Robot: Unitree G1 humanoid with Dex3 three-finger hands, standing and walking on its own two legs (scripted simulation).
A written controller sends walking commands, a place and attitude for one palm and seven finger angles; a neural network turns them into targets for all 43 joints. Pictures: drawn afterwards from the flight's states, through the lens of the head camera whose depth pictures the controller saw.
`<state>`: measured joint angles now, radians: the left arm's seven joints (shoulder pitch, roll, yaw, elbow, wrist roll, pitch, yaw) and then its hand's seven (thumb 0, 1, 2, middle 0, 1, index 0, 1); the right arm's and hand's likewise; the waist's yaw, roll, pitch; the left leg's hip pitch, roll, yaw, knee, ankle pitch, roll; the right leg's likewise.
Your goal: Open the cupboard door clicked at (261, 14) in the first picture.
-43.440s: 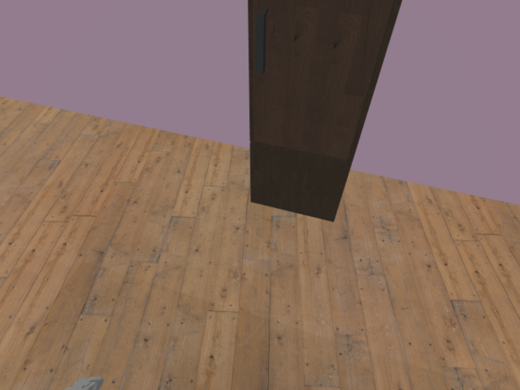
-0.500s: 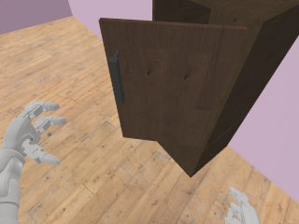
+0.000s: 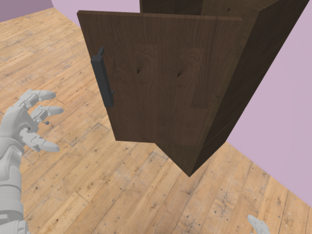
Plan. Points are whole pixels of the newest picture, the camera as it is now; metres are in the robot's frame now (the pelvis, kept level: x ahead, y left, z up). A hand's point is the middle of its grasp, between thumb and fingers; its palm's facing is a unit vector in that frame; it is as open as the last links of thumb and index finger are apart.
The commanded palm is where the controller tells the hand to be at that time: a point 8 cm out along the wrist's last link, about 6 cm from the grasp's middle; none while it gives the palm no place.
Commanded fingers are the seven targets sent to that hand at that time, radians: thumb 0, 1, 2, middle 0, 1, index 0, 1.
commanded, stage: move the hooked fingers beside the handle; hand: left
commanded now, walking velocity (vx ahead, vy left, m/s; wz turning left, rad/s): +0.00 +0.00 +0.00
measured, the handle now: (105, 79) +0.52 +0.17 +0.09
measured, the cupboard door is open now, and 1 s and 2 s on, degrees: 44 44 44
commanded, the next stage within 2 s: slide the fingers in behind the handle in 1.80 s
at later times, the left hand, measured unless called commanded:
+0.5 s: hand (63, 103) +0.41 +0.26 +0.10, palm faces -0.03 -1.00 +0.00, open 14.0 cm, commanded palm +0.39 +0.31 +0.10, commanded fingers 0.00 -0.50 0.30 -0.30 -1.20 -0.30 -1.20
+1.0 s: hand (78, 90) +0.47 +0.24 +0.10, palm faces -0.01 -1.00 +0.00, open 14.0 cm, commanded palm +0.45 +0.29 +0.10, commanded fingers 0.00 -0.50 0.30 -0.30 -1.20 -0.30 -1.20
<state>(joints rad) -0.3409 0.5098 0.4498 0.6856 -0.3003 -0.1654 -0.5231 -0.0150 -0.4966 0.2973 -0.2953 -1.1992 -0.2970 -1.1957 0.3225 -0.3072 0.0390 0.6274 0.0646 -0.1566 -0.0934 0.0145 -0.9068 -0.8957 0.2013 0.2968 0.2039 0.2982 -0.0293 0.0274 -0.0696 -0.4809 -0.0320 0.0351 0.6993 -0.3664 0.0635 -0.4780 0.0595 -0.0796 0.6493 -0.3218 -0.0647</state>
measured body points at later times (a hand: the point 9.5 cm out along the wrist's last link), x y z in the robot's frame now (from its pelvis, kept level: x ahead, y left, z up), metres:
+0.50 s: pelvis +0.01 +0.02 +0.00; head +0.06 +0.03 +0.45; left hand +0.41 +0.32 +0.10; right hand +0.09 -0.25 -0.11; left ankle -0.01 +0.08 -0.72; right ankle +0.00 -0.08 -0.72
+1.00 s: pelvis +0.00 +0.02 -0.01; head +0.08 +0.03 +0.43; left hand +0.46 +0.29 +0.10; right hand +0.02 -0.25 -0.12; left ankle -0.01 +0.08 -0.72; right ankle +0.00 -0.08 -0.72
